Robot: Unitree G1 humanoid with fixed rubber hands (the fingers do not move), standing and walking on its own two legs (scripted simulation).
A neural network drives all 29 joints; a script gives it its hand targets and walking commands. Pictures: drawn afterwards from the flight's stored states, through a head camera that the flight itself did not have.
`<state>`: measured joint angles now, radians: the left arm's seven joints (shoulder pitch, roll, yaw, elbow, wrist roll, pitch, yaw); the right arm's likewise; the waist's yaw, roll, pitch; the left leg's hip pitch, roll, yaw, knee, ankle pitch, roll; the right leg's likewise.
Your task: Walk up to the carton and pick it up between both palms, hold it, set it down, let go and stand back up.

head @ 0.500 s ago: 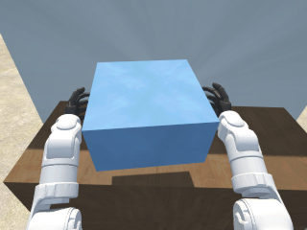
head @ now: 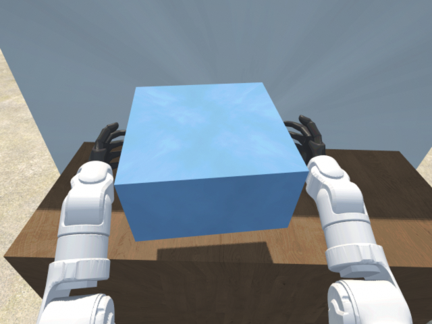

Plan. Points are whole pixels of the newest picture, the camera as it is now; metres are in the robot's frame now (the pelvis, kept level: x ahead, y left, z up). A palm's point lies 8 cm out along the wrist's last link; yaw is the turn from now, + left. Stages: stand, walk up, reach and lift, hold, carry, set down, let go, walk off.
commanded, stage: hold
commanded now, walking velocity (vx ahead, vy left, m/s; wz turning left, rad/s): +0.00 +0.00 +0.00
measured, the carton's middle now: (206, 152) +0.42 +0.03 +0.15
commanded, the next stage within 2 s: none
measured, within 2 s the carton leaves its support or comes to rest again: neither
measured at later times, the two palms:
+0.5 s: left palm (102, 164) +0.34 +0.21 +0.18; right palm (312, 157) +0.36 -0.17 +0.18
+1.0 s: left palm (102, 166) +0.34 +0.21 +0.18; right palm (311, 158) +0.36 -0.17 +0.18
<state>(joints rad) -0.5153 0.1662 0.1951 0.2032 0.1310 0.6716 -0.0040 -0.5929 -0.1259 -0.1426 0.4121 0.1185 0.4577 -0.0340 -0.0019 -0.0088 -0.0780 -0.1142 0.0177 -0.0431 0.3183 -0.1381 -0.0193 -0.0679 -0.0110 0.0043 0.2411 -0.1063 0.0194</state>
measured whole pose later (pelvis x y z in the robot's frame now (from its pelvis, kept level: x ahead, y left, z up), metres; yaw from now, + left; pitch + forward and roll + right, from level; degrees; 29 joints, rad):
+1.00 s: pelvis +0.00 +0.00 +0.00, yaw +0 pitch -4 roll -1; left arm -0.51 0.17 0.20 0.21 0.13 0.67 -0.01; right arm -0.59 -0.13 -0.14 0.41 0.12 0.46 -0.04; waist 0.00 -0.01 -0.07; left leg -0.11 0.02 -0.04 0.32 -0.14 -0.02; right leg -0.07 -0.01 0.00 0.24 -0.11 0.02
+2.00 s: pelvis +0.00 +0.00 +0.00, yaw +0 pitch -4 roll -1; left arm -0.52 0.16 0.20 0.21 0.13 0.67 -0.01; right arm -0.59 -0.13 -0.14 0.41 0.12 0.45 -0.04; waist 0.00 -0.01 -0.07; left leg -0.11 0.02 -0.04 0.32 -0.14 -0.02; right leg -0.07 -0.01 0.00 0.24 -0.11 0.02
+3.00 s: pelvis +0.00 +0.00 +0.00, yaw +0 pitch -4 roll -1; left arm -0.50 0.16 0.20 0.18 0.13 0.67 -0.01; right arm -0.58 -0.12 -0.14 0.41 0.12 0.44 -0.03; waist -0.01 -0.01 -0.07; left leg -0.11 0.02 -0.04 0.32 -0.14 -0.02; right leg -0.07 -0.01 0.00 0.24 -0.11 0.02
